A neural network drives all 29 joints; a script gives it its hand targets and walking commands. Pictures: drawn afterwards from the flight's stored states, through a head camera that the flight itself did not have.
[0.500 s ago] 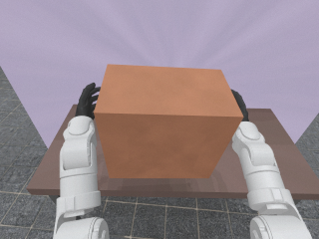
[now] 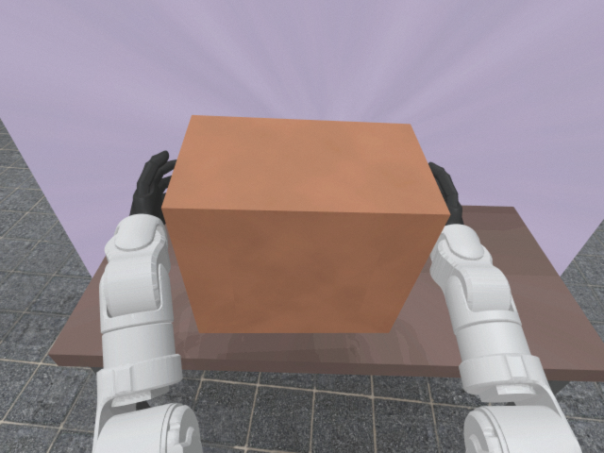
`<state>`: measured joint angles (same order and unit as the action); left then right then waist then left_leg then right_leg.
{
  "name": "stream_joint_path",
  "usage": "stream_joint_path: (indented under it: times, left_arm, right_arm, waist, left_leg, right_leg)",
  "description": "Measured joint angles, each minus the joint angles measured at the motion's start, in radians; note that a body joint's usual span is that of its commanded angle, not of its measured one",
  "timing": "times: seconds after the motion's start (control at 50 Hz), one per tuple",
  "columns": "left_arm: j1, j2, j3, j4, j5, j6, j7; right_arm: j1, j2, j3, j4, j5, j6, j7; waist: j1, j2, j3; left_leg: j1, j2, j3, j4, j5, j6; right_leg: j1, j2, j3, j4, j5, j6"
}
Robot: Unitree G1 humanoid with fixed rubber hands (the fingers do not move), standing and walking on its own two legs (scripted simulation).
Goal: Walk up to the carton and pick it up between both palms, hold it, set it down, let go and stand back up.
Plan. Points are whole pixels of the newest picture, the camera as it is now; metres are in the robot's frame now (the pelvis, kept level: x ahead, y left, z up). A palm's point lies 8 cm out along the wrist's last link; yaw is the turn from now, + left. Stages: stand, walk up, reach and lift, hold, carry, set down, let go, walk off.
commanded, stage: hold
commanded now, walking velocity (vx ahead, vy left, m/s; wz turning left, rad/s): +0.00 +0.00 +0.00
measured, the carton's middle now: (299, 233) +0.37 +0.00 +0.14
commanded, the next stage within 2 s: none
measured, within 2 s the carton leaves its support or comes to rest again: neither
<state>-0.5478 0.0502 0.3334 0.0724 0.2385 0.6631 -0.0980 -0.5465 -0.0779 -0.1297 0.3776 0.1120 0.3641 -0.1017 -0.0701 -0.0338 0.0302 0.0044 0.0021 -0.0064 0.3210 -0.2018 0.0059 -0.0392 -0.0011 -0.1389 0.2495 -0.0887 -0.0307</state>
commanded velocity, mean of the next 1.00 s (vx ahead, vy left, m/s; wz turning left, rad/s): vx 0.00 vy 0.00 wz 0.00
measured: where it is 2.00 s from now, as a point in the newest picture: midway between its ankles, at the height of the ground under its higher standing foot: outside the picture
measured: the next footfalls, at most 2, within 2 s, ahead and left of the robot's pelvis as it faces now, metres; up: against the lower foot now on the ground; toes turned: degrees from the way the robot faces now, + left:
none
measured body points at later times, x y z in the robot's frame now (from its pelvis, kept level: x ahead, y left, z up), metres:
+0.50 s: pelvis +0.01 +0.02 +0.00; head -0.03 +0.04 +0.45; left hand +0.37 +0.21 +0.19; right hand +0.37 -0.16 +0.17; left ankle -0.01 +0.11 -0.75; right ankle +0.04 -0.10 -0.75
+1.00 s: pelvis +0.00 +0.01 +0.00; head -0.03 +0.03 +0.45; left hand +0.37 +0.21 +0.19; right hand +0.37 -0.17 +0.17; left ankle -0.01 +0.11 -0.75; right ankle +0.04 -0.10 -0.75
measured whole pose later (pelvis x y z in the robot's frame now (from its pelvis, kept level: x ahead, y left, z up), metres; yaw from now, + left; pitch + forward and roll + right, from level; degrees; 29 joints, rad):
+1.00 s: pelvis +0.00 +0.01 +0.00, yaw +0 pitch -7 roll -1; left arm -0.55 0.05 0.33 0.04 0.24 0.71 -0.10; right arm -0.56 -0.09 -0.11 0.37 0.12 0.38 -0.10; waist -0.06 -0.03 0.04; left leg 0.01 -0.01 0.00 0.33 -0.21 0.02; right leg -0.03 -0.01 -0.13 0.24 -0.09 -0.02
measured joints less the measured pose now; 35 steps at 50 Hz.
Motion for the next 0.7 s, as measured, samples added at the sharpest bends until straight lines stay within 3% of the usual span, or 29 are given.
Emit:
stream_joint_path:
  times: [0.24,0.52,0.7]
  left_arm:
    - [-0.035,0.028,0.014,0.023,-0.008,0.014,-0.015]
    - [0.019,-0.001,-0.022,-0.054,0.012,0.045,-0.002]
    - [0.039,-0.019,-0.033,-0.092,0.015,0.062,0.016]
  right_arm:
    - [-0.021,0.0,0.026,0.01,-0.002,0.001,-0.025]
    - [0.022,-0.018,0.023,-0.027,0.029,0.01,-0.006]
    - [0.025,-0.044,0.039,-0.034,0.046,0.014,0.003]
  waist:
    - [0.023,-0.008,0.006]
    - [0.003,-0.008,0.007]
    - [0.009,-0.002,0.008]
  left_leg:
    - [-0.008,-0.004,0.011,0.006,-0.003,0.007]
    - [0.014,-0.011,0.004,0.028,-0.03,0.016]
    - [0.013,-0.006,0.022,0.023,-0.03,0.017]
  right_leg:
    - [-0.01,-0.004,0.011,0.003,0.002,0.008]
    - [0.031,-0.01,0.005,-0.01,-0.007,0.022]
    - [0.02,-0.004,0.023,-0.009,-0.003,0.02]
